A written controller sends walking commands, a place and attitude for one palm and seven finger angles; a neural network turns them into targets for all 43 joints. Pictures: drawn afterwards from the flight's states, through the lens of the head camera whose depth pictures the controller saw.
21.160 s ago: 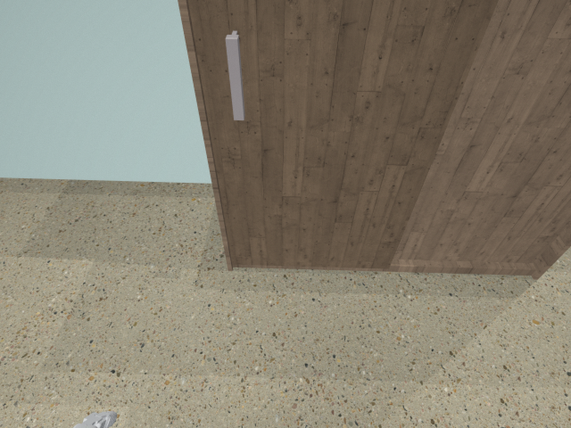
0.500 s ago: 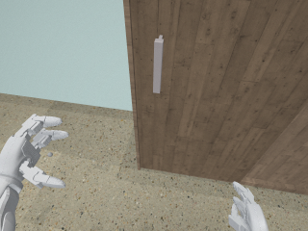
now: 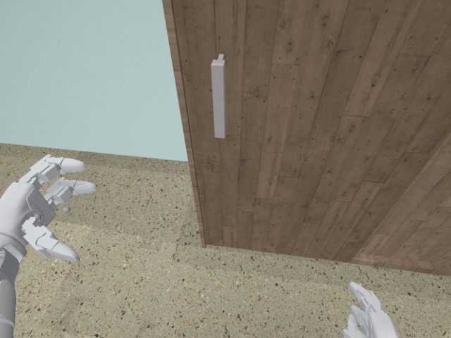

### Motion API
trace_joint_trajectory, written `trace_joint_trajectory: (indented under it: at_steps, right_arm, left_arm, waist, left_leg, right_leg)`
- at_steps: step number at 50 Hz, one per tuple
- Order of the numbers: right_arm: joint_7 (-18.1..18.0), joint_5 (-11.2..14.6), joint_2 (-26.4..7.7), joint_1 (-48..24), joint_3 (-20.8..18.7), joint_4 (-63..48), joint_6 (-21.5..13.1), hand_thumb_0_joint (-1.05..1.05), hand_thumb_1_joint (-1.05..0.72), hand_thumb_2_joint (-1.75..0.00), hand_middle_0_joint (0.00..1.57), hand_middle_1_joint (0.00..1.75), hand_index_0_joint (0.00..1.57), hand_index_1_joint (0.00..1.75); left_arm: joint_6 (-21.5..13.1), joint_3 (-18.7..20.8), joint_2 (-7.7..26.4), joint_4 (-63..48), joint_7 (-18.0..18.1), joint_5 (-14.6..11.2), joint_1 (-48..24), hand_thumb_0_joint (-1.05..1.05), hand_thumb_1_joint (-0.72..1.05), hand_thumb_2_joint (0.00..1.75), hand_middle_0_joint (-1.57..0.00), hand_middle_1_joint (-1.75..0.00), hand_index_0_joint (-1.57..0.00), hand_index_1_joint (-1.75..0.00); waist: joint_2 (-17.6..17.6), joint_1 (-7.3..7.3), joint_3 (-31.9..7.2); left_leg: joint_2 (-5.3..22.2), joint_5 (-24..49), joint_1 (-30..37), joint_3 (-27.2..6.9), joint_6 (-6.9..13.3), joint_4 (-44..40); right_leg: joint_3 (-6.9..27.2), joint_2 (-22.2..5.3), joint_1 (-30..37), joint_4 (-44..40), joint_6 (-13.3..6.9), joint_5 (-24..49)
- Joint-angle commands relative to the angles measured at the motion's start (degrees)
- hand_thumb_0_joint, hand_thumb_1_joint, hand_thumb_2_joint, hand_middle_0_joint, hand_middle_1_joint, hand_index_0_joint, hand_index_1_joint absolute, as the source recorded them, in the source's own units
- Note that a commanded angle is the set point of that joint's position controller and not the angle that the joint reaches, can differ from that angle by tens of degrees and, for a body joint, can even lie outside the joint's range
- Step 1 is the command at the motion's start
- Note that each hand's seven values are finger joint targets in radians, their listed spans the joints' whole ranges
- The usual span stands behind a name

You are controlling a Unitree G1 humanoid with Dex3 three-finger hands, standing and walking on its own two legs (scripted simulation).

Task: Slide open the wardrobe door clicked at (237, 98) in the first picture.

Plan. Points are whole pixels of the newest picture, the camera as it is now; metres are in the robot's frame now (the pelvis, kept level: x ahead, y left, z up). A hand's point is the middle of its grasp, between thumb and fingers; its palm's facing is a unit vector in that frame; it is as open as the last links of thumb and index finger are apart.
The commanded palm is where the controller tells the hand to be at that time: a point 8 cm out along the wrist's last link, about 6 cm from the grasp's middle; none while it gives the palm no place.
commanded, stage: raise the hand with hooked fingers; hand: left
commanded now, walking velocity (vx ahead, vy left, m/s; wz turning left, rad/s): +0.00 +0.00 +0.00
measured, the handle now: (220, 97) +0.61 +0.05 +0.11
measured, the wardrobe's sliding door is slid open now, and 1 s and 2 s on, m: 0.00 0.00 0.00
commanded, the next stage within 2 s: move the hooked fingers beside the handle in 0.30 s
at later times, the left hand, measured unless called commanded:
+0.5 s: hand (67, 212) +0.27 +0.26 +0.13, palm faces -0.01 -1.00 -0.02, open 14.0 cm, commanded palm +0.26 +0.30 +0.13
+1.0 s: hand (123, 166) +0.38 +0.21 +0.12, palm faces -0.08 -1.00 +0.01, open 14.0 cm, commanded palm +0.36 +0.26 +0.13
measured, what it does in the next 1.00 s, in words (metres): stands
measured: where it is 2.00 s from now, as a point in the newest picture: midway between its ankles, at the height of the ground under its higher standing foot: outside the picture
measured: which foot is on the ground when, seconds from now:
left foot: down 0.00-1.00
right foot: down 0.00-1.00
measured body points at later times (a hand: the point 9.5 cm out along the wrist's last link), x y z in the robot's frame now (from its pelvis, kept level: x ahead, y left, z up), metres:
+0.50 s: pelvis -0.01 -0.01 +0.00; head -0.01 -0.02 +0.45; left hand +0.26 +0.32 +0.13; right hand +0.17 -0.25 -0.07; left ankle +0.00 +0.11 -0.73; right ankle +0.00 -0.11 -0.73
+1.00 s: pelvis +0.00 +0.00 +0.00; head +0.03 -0.01 +0.45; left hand +0.37 +0.27 +0.12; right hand +0.11 -0.26 -0.10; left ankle -0.01 +0.11 -0.73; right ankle +0.00 -0.11 -0.73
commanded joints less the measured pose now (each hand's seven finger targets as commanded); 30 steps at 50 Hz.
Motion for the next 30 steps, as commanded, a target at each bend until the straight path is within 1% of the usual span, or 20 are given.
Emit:
trace_joint_trajectory:
  at_steps: [1,2,4,6,7,8,10,12,13,14,18,20,21,23,24,25,26,27,28,30]
  right_arm:
    - [-0.68,-0.26,-6.31,-5.34,-2.97,-9.73,-4.00,0.00,-0.90,-0.90,0.20,0.30,0.20,0.30]
    - [-0.66,-0.41,-6.34,-5.21,-2.83,-9.38,-3.91,0.00,-0.90,-0.90,0.20,0.30,0.20,0.30]
    - [-1.00,-0.13,-6.19,-5.29,-2.78,-9.13,-3.69,0.00,-0.90,-0.90,0.20,0.30,0.20,0.30]
    - [-1.37,0.13,-6.32,-5.29,-2.79,-8.92,-3.54,0.00,-0.90,-0.90,0.20,0.30,0.20,0.30]
    - [-1.50,0.07,-6.40,-5.31,-2.75,-8.87,-3.45,0.00,-0.90,-0.90,0.20,0.30,0.20,0.30]
    - [-1.57,0.17,-6.43,-5.47,-2.87,-9.01,-3.43,0.00,-0.90,-0.90,0.20,0.30,0.20,0.30]
    - [-1.79,0.26,-6.44,-5.38,-2.87,-9.06,-3.37,0.00,-0.90,-0.90,0.20,0.30,0.20,0.30]
    - [-1.78,0.05,-6.51,-5.54,-2.70,-8.95,-3.47,0.00,-0.90,-0.90,0.20,0.30,0.20,0.30]
    - [-1.79,0.08,-6.43,-5.74,-2.78,-9.17,-3.58,0.00,-0.90,-0.90,0.20,0.30,0.20,0.30]
    - [-1.80,0.04,-6.34,-5.65,-2.75,-9.02,-3.57,0.00,-0.90,-0.90,0.20,0.30,0.20,0.30]
    - [-1.72,0.05,-6.40,-5.97,-2.67,-8.80,-3.54,0.00,-0.90,-0.90,0.20,0.30,0.20,0.30]
    - [-1.78,0.18,-6.36,-5.85,-2.68,-8.83,-3.53,0.00,-0.90,-0.90,0.20,0.30,0.20,0.30]
    - [-1.96,0.25,-6.41,-6.01,-2.50,-8.55,-3.42,0.00,-0.90,-0.90,0.20,0.30,0.20,0.30]
    - [-2.44,0.40,-6.36,-5.84,-2.21,-7.89,-3.08,0.00,-0.90,-0.90,0.20,0.30,0.20,0.30]
    - [-2.77,0.48,-6.52,-5.30,-2.37,-7.41,-3.04,0.00,-0.90,-0.90,0.20,0.30,0.20,0.30]
    - [-3.00,0.50,-6.62,-5.21,-2.33,-7.23,-3.10,0.00,-0.90,-0.90,0.20,0.30,0.20,0.30]
    - [-3.26,0.55,-6.67,-4.92,-2.31,-6.86,-3.05,0.00,-0.90,-0.90,0.20,0.30,0.20,0.30]
    - [-3.39,0.50,-6.84,-4.59,-2.29,-6.43,-2.90,0.00,-0.90,-0.90,0.20,0.30,0.20,0.30]
    - [-3.46,0.48,-6.99,-4.73,-2.34,-6.34,-2.88,0.00,-0.90,-0.90,0.20,0.30,0.20,0.30]
    - [-3.49,0.45,-6.56,-4.81,-2.27,-6.46,-2.98,0.00,-0.90,-0.90,0.20,0.30,0.20,0.30]
  left_arm:
    - [-6.84,9.03,17.34,-14.87,2.11,-2.21,-12.32,0.00,-0.50,0.30,-0.30,-1.20,-0.30,-1.20]
    - [-6.82,9.13,17.78,-14.38,2.42,-2.17,-12.48,0.00,-0.50,0.30,-0.30,-1.20,-0.30,-1.20]
    - [-6.53,7.56,16.00,-13.09,2.77,-1.63,-13.20,0.00,-0.50,0.30,-0.30,-1.20,-0.30,-1.20]
    - [-5.60,5.82,14.86,-11.68,2.77,-1.03,-13.64,0.00,-0.50,0.30,-0.30,-1.20,-0.30,-1.20]
    - [-5.35,5.41,14.60,-11.65,2.54,-1.28,-14.34,0.00,-0.50,0.30,-0.30,-1.20,-0.30,-1.20]
    - [-5.02,5.26,14.75,-11.43,2.20,-1.21,-14.30,0.00,-0.50,0.30,-0.30,-1.20,-0.30,-1.20]
    - [-4.66,4.39,14.25,-10.94,1.76,-0.85,-14.11,0.00,-0.50,0.30,-0.30,-1.20,-0.30,-1.20]
    - [-5.15,4.88,14.87,-11.84,1.62,-1.33,-14.64,0.00,-0.50,0.30,-0.30,-1.20,-0.30,-1.20]
    - [-5.40,5.47,15.46,-12.34,1.47,-1.39,-14.88,0.00,-0.50,0.30,-0.30,-1.20,-0.30,-1.20]
    - [-5.56,5.76,15.37,-11.34,1.41,-1.49,-14.29,0.00,-0.50,0.30,-0.30,-1.20,-0.30,-1.20]
    - [-5.96,6.41,15.57,-9.66,1.11,-2.04,-14.31,0.00,-0.50,0.30,-0.30,-1.20,-0.30,-1.20]
    - [-5.80,5.84,14.99,-9.03,1.07,-1.81,-14.47,0.00,-0.50,0.30,-0.30,-1.20,-0.30,-1.20]
    - [-5.73,4.17,14.13,-8.66,1.07,-1.51,-17.26,0.00,-0.50,0.30,-0.30,-1.20,-0.30,-1.20]
    - [-5.73,0.63,12.46,-7.26,1.27,-1.19,-25.21,0.00,-0.50,0.30,-0.30,-1.20,-0.30,-1.20]
    - [-5.92,0.23,12.73,-5.59,1.68,-0.74,-27.69,0.00,-0.50,0.30,-0.30,-1.20,-0.30,-1.20]
    - [-6.05,-0.24,12.77,-4.30,2.04,-0.26,-29.03,0.00,-0.50,0.30,-0.30,-1.20,-0.30,-1.20]
    - [-6.27,-1.72,12.06,-3.46,2.34,0.24,-31.62,0.00,-0.50,0.30,-0.30,-1.20,-0.30,-1.20]
    - [-6.36,-1.17,13.12,-1.62,2.62,0.23,-33.35,0.00,-0.50,0.30,-0.30,-1.20,-0.30,-1.20]
    - [-6.72,-1.12,13.93,-1.26,2.90,0.92,-35.75,0.00,-0.50,0.30,-0.30,-1.20,-0.30,-1.20]
    - [-7.55,-3.34,12.44,-2.53,3.61,1.91,-39.41,0.00,-0.50,0.30,-0.30,-1.20,-0.30,-1.20]
  waist:
    - [2.33,1.89,-13.05]
    - [1.97,1.94,-11.28]
    - [3.96,1.34,-9.33]
    - [4.59,0.82,-7.42]
    - [2.44,0.87,-7.39]
    - [3.53,0.67,-7.59]
    - [2.95,0.49,-8.07]
    - [0.82,0.77,-8.87]
    - [1.23,0.73,-9.89]
    - [0.13,0.68,-9.54]
    - [-0.50,0.88,-8.89]
    - [0.52,0.82,-8.70]
    - [1.95,0.13,-7.62]
    - [1.56,-1.40,-5.33]
    - [0.86,-1.92,-5.09]
    - [1.75,-1.96,-4.81]
    - [1.00,-2.66,-5.10]
    - [-0.89,-2.64,-5.25]
    - [0.51,-2.54,-7.24]
    - [3.02,-2.61,-11.04]
  left_leg:
    - [-2.13,17.86,5.93,-2.66,1.13,-4.80]
    - [-2.16,16.73,5.19,-2.44,1.16,-4.87]
    - [-2.20,14.16,4.74,-2.34,1.05,-5.81]
    - [-2.25,11.69,4.23,-2.41,1.02,-6.30]
    - [-2.16,11.69,4.14,-2.38,1.06,-6.20]
    - [-2.30,11.59,4.32,-2.22,1.21,-6.12]
    - [-2.34,11.18,4.58,-2.32,1.30,-6.03]
    - [-2.26,12.01,4.57,-2.43,1.31,-5.82]
    - [-2.37,12.30,4.85,-2.40,1.43,-5.70]
    - [-2.34,12.24,4.66,-2.41,1.41,-5.71]
    - [-2.48,11.62,3.57,-2.18,1.32,-5.48]
    - [-2.50,10.94,3.80,-2.23,1.26,-5.72]
    - [-2.53,9.82,3.56,-2.10,1.20,-5.63]
    - [-2.39,6.52,2.73,-2.47,1.14,-5.92]
    - [-2.28,5.09,2.68,-2.81,1.21,-5.91]
    - [-2.36,3.69,2.31,-2.90,1.17,-5.88]
    - [-2.34,2.75,2.40,-2.99,1.29,-5.81]
    - [-2.24,2.41,1.75,-2.95,1.31,-5.35]
    - [-2.29,3.03,1.89,-3.14,1.28,-5.30]
    - [-2.39,4.16,4.18,-3.27,1.24,-5.38]
  right_leg:
    - [2.26,1.96,6.03,-3.61,-0.78,17.51]
    - [2.57,2.19,5.78,-4.21,-0.80,16.51]
    - [2.50,1.90,4.70,-4.91,-0.75,13.88]
    - [2.55,1.83,3.38,-5.69,-0.63,11.25]
    - [2.89,1.98,4.27,-6.02,-0.58,11.18]
    - [3.27,1.77,4.06,-6.20,-0.43,11.47]
    - [3.19,1.80,3.75,-6.33,-0.35,10.98]
    - [3.41,2.01,5.02,-6.23,-0.34,11.82]
    - [3.73,1.82,5.25,-6.16,-0.25,12.41]
    - [3.52,1.84,5.15,-6.12,-0.23,12.54]
    - [4.09,1.71,5.21,-6.23,-0.09,12.16]
    - [3.73,1.78,4.38,-6.19,-0.16,11.34]
    - [3.91,1.74,3.15,-6.49,-0.12,10.18]
    - [4.21,1.87,1.01,-7.25,0.00,5.99]
    - [4.29,1.85,0.01,-7.51,-0.01,3.89]
    - [4.51,1.72,-0.70,-7.73,-0.07,1.80]
    - [4.49,1.63,-1.43,-7.75,-0.02,0.69]
    - [5.21,1.72,-1.38,-7.98,-0.02,-0.24]
    - [5.21,1.33,-0.53,-7.50,-0.12,0.29]
    - [4.36,1.32,-0.13,-6.43,-0.34,2.20]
